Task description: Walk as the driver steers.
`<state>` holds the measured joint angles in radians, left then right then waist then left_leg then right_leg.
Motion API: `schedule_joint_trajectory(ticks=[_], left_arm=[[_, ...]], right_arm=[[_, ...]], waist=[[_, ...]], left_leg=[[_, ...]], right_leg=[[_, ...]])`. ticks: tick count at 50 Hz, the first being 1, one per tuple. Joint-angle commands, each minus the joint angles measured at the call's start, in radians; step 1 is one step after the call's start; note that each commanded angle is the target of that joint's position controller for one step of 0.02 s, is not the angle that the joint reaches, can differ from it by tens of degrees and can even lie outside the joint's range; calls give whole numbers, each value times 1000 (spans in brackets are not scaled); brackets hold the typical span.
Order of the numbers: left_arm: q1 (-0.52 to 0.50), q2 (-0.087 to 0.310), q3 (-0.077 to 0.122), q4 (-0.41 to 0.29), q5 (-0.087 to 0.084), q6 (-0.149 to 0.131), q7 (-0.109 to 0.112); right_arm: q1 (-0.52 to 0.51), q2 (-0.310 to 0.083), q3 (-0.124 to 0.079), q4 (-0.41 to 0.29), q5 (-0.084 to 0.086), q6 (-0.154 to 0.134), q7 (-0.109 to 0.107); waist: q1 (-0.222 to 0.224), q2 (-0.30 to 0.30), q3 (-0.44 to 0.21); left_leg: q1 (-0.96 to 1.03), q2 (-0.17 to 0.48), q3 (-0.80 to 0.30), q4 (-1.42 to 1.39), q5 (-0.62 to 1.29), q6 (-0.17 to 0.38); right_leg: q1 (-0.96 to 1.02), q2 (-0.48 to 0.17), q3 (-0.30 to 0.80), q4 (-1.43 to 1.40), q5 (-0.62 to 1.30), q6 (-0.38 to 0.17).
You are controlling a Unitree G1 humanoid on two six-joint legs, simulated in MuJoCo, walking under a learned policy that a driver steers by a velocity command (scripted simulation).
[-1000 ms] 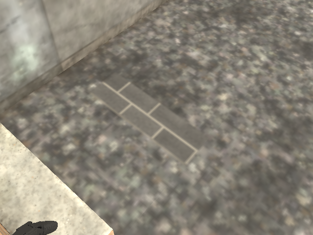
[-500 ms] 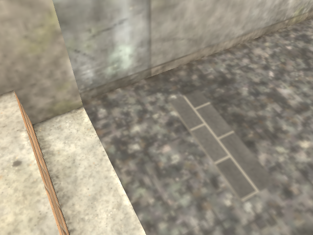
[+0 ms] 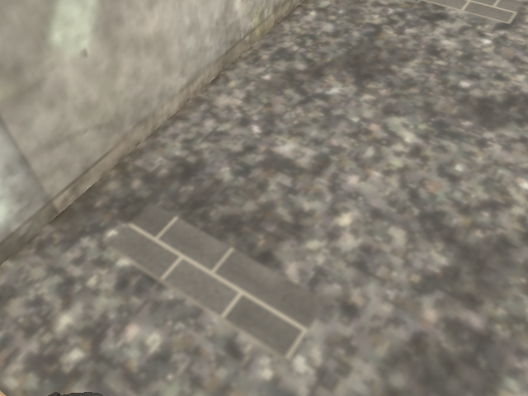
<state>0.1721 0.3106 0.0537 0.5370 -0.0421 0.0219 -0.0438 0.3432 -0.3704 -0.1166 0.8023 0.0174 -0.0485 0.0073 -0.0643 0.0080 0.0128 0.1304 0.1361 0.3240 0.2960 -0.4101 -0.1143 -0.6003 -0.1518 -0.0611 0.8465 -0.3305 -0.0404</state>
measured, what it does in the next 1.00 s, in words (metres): walks ahead: right foot, then left foot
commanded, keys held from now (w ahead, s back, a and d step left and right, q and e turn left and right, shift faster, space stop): w+e+shift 0.18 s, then w+q+shift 0.66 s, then e+shift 0.16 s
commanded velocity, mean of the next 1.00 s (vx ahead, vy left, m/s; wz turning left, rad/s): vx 0.90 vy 0.00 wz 0.12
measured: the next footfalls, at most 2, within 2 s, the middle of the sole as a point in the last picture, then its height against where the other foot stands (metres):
right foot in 0.04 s outside the picture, level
left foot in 0.52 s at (324, 322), level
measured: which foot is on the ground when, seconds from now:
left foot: down 0.00-0.04, up 0.06-0.50, down 0.52-0.96, up 0.98-1.00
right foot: up 0.00-0.02, down 0.04-0.54, up 0.56-0.92, down 0.94-1.00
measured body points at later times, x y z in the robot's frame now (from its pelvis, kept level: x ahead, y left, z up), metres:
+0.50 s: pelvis +0.39 -0.13 -0.01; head +0.42 -0.15 +0.43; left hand +0.43 +0.15 -0.13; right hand +0.60 -0.39 -0.08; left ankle +0.62 -0.11 -0.70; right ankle +0.11 -0.13 -0.71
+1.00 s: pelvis +0.86 -0.23 -0.01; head +0.90 -0.21 +0.44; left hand +1.07 +0.03 -0.05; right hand +0.92 -0.51 -0.13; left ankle +0.64 -0.13 -0.64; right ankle +1.01 -0.34 -0.72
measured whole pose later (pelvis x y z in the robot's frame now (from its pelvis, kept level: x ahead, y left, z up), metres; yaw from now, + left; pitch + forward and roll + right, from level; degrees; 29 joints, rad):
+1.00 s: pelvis +0.86 -0.23 -0.01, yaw +11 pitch +2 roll -2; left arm 0.02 0.27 0.01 0.56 0.03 -0.16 -0.02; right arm 0.39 -0.30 -0.05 0.82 0.01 -0.04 -0.01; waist -0.07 0.02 0.06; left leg -0.17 -0.14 -0.25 1.11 -0.54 0.02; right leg -0.52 0.05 0.06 0.57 -0.09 0.01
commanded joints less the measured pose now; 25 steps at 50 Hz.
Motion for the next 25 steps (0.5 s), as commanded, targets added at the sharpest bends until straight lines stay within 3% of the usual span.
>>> schedule_joint_trajectory(ticks=[1, 2, 3, 4, 5, 6, 7, 8, 9, 10, 12, 14, 16, 18, 20, 21, 23, 24, 25], left_arm=[[188, 130, 51, -2, -7, -9, 6], [454, 236, 107, 89, -16, -3, 18], [472, 371, 130, 107, -25, -5, 26], [380, 326, 94, 15, -4, -51, 11], [351, 240, 69, 3, 0, -84, -5], [359, 234, 66, 19, 11, -100, -5], [299, 207, 55, 15, 19, -107, -2], [215, 174, 41, -8, 35, -111, 2], [172, 153, 32, -22, 46, -112, 7], [153, 126, 22, -14, 43, -114, 16], [173, 97, 9, 19, 36, -119, 35], [204, 78, -1, 63, 30, -123, 53], [262, 81, -1, 109, 21, -126, 64], [315, 102, 3, 156, 19, -132, 63], [342, 103, 3, 200, 32, -130, 64], [331, 114, 3, 209, 42, -126, 67], [300, 153, 12, 211, 78, -112, 83], [282, 169, 18, 207, 95, -103, 96], [246, 180, 24, 198, 115, -92, 107]], right_arm=[[-161, -180, -37, -83, 12, -6, 13], [-164, -136, -18, -106, -5, -11, 7], [-148, 50, 33, -177, -35, -35, 3], [-182, 0, 44, -236, -10, -79, -3], [-318, -110, 21, -270, 34, -103, -4], [-310, -93, 30, -269, 36, -121, -5], [-273, -72, 38, -242, 7, -133, -10], [-210, -68, 34, -213, -9, -127, -8], [-191, -76, 31, -197, -6, -115, 1], [-172, -75, 30, -175, -8, -100, 7], [-227, -45, 45, -170, -27, -74, 13], [-325, 5, 70, -186, -31, -71, 23], [-414, 49, 93, -196, -17, -80, 40], [-486, 48, 95, -214, 9, -87, 57], [-523, 33, 89, -234, 26, -90, 76], [-512, 18, 81, -239, 30, -94, 85], [-434, -21, 59, -235, 35, -92, 91], [-340, -41, 48, -217, 39, -80, 87], [-151, -81, 26, -167, 46, -61, 76]], waist=[[210, 53, -16], [330, -39, -134], [240, -434, -63], [199, -377, -248], [228, -189, -149], [192, -132, -99], [140, -61, -72], [77, -66, -45], [54, -88, -18], [44, -75, 5], [57, -40, 66], [92, -62, 103], [140, -65, 116], [170, -63, 141], [175, -77, 152], [157, -94, 133], [93, -156, 29], [38, -191, -33], [-51, -203, -120]], left_leg=[[-216, 147, -3, 221, 644, 190], [-440, 96, 8, 619, 774, 150], [-901, -64, -69, 1075, -120, 71], [-1023, -145, -394, 1239, -196, 97], [-1107, -110, -432, 1222, -62, 130], [-1123, -88, -426, 1182, -5, 154], [-1046, -48, -453, 1085, 60, 162], [-951, -20, -479, 1002, 130, 161], [-901, -21, -483, 949, 166, 151], [-891, -11, -456, 883, 205, 136], [-897, -16, -388, 754, 353, 104], [-847, -43, -323, 558, 539, 86], [-744, -81, -259, 397, 692, 100], [-735, -106, -243, 273, 738, 130], [-791, -144, -241, 191, 697, 165], [-788, -175, -234, 172, 676, 184], [-706, -254, -170, 219, 598, 213], [-608, -287, -138, 271, 527, 224], [-432, -300, -140, 331, 477, 242]], right_leg=[[358, 155, -166, -79, 2, -76], [745, 250, -154, -72, 8, -125], [884, 64, 358, -304, -278, -251], [892, -98, 917, -572, -611, -359], [854, -146, 907, -662, -570, -305], [798, -160, 878, -652, -474, -310], [678, -130, 791, -614, -350, -286], [559, -84, 697, -588, -281, -271], [489, -48, 645, -603, -261, -270], [470, -37, 563, -625, -185, -261], [416, 15, 392, -656, 59, -228], [378, 79, 227, -668, 269, -177], [352, 86, 151, -730, 308, -134], [438, 53, 122, -786, 331, -104], [589, 21, 75, -774, 489, -67], [661, 7, 50, -738, 659, -45], [789, -9, 14, -597, 1162, 5], [807, -20, 3, -467, 1430, 22], [782, -25, 0, -262, 1615, 33]])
